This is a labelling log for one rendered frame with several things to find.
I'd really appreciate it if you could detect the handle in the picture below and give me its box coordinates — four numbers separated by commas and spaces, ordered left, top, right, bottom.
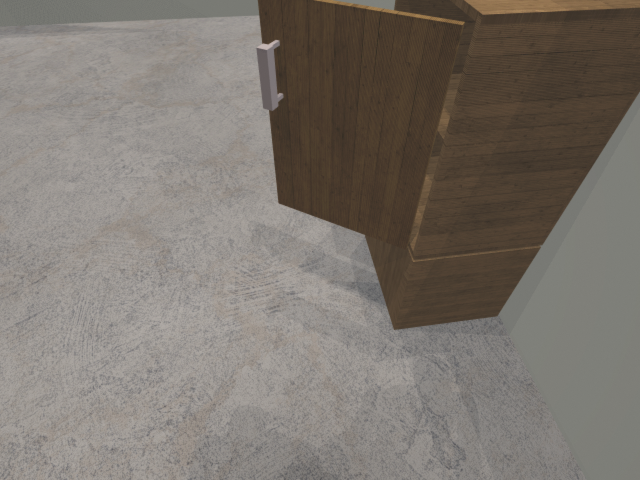
256, 40, 284, 111

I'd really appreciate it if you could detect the cupboard door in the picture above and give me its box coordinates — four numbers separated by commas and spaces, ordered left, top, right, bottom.
258, 0, 465, 250

